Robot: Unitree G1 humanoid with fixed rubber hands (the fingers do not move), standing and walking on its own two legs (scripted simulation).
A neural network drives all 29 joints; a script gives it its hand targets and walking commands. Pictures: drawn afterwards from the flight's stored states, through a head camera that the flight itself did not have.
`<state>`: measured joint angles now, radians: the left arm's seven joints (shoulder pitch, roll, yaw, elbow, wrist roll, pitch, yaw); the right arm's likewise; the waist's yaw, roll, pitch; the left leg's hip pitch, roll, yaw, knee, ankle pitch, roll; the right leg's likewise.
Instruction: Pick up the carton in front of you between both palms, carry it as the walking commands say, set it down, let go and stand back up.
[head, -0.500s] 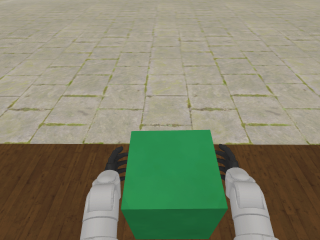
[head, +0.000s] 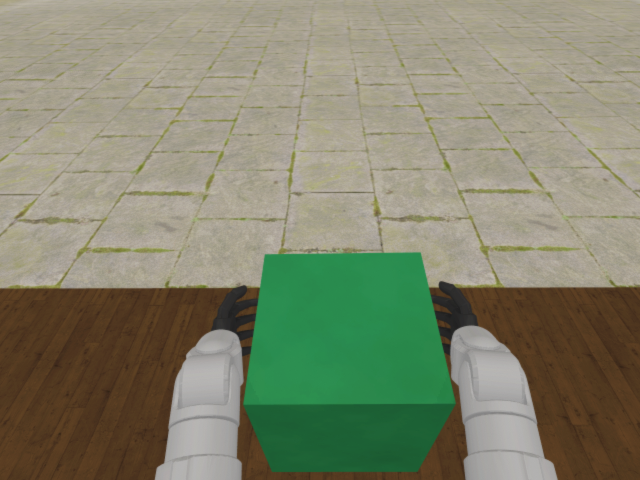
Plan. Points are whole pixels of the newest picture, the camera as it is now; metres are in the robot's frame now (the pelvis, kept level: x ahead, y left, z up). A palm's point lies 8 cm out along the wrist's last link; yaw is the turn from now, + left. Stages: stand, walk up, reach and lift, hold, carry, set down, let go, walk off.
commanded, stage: hold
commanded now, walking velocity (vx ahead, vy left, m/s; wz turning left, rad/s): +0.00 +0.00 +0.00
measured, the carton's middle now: (343, 366) +0.30 +0.00 -0.02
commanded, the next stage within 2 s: carry in 0.84 s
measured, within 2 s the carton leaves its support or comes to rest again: neither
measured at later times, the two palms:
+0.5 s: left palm (227, 342) +0.29 +0.15 +0.05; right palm (463, 338) +0.29 -0.15 +0.05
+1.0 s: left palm (235, 324) +0.31 +0.14 +0.06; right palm (469, 325) +0.31 -0.16 +0.06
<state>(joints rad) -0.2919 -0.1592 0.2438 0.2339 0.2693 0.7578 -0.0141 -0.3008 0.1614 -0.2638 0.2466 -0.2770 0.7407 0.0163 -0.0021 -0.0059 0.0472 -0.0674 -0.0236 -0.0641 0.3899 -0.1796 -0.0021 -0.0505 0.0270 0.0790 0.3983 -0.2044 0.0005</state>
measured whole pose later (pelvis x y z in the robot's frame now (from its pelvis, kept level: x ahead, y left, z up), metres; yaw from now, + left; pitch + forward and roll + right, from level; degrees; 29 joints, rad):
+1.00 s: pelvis +0.02 -0.01 +0.00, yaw -3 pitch +0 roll +0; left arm -0.21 -0.13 0.18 0.08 0.20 0.82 0.01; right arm -0.24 0.15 -0.17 0.10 -0.22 0.82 -0.02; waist 0.02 0.01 -0.10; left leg -0.23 0.00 -0.02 0.46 -0.23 0.00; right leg -0.24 0.01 0.01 0.52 -0.36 -0.01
